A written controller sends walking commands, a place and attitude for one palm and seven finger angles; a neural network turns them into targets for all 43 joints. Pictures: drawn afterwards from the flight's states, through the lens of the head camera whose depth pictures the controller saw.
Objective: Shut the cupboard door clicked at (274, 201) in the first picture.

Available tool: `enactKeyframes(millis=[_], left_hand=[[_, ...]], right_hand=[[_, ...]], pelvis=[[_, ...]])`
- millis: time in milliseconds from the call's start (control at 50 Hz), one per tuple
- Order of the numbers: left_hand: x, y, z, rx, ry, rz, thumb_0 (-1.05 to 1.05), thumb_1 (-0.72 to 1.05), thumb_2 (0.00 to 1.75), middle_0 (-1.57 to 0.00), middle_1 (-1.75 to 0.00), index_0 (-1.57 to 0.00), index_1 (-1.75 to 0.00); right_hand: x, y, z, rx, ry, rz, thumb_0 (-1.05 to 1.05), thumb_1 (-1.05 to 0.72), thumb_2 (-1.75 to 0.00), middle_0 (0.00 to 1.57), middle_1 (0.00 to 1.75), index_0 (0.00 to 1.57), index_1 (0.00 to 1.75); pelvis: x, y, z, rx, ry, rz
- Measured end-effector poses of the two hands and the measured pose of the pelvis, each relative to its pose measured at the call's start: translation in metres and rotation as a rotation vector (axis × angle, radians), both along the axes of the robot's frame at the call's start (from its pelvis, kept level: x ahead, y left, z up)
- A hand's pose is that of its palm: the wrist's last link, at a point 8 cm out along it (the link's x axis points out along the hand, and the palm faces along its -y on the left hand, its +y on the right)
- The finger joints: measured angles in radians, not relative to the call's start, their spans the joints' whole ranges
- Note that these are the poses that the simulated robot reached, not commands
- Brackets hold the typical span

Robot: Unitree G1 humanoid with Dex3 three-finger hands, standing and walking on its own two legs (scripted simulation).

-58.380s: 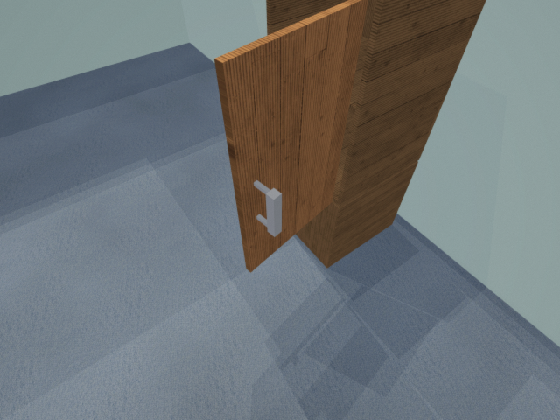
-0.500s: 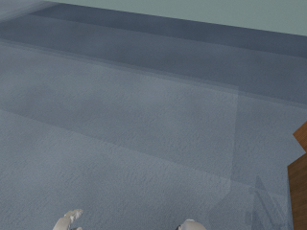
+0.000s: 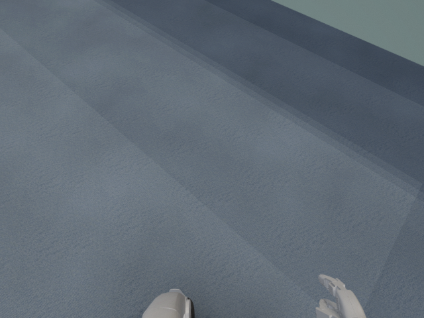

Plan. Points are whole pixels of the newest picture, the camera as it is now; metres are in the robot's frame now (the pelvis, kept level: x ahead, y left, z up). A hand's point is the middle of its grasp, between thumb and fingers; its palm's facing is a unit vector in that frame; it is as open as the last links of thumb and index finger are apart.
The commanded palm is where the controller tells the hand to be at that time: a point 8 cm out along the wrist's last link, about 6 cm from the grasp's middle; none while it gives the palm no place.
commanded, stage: turn to face it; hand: left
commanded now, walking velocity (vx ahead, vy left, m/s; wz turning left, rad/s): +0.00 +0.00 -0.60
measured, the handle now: out of the picture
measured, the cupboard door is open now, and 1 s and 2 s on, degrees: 29 29 29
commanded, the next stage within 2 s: none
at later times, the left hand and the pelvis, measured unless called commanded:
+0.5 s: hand (144, 317) +0.13 +0.14 -0.14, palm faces -0.11 -0.97 -0.20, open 7.4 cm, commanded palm none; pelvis +0.08 -0.03 +0.02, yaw -11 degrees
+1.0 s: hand (181, 217) +0.33 +0.10 -0.13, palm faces -0.50 -0.82 -0.29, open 7.4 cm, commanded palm none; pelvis +0.10 -0.03 +0.01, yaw -30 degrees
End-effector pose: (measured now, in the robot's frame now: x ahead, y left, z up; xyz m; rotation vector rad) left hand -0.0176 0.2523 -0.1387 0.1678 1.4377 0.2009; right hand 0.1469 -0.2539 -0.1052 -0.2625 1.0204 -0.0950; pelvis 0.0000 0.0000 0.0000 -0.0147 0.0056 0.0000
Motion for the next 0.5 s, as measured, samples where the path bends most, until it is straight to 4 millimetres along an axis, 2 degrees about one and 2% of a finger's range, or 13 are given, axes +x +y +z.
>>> enactKeyframes(millis=[60,120,240,360,420,500], left_hand=[[0.024,0.009,0.002,0.027,-0.035,0.022,0.01,0.91,0.9,-0.2,-0.3,-0.2,-0.3],[0.054,0.009,0.012,0.032,-0.095,0.017,0.01,0.91,0.9,-0.2,-0.3,-0.19,-0.3],[0.098,-0.015,0.026,0.007,-0.143,-0.035,0.01,0.91,0.9,-0.2,-0.3,-0.19,-0.3],[0.119,-0.048,0.021,-0.011,-0.106,-0.105,0.0,0.91,0.9,-0.2,-0.3,-0.19,-0.3],[0.128,-0.059,0.024,-0.027,-0.08,-0.128,0.01,0.9,0.9,-0.2,-0.3,-0.2,-0.3],[0.145,-0.06,0.026,-0.039,-0.062,-0.16,0.01,0.9,0.9,-0.2,-0.3,-0.2,-0.3]], right_hand=[[0.016,0.007,0.004,-0.019,-0.002,0.029,0.0,-0.91,-0.9,0.19,0.3,0.2,0.3],[0.02,0.014,0.007,-0.011,0.018,0.025,0.0,-0.91,-0.9,0.2,0.3,0.2,0.3],[0.012,0.022,0.0,0.07,0.075,-0.037,0.0,-0.91,-0.9,0.2,0.3,0.2,0.3],[-0.006,0.001,-0.026,0.129,0.138,-0.173,0.0,-0.91,-0.89,0.2,0.3,0.2,0.3],[-0.02,-0.012,-0.023,0.104,0.184,-0.232,0.0,-0.91,-0.89,0.2,0.3,0.2,0.3],[-0.035,-0.026,-0.009,0.053,0.215,-0.297,0.0,-0.91,-0.9,0.2,0.3,0.2,0.3]], pelvis=[[0.01,0.001,0.003,0.006,-0.006,0.011],[0.021,0.0,0.012,0.013,-0.009,0.011],[0.045,-0.01,0.021,0.015,-0.016,-0.03],[0.064,-0.028,0.011,0.027,-0.008,-0.115],[0.069,-0.029,0.017,0.023,0.006,-0.144],[0.077,-0.027,0.024,0.027,0.02,-0.184]])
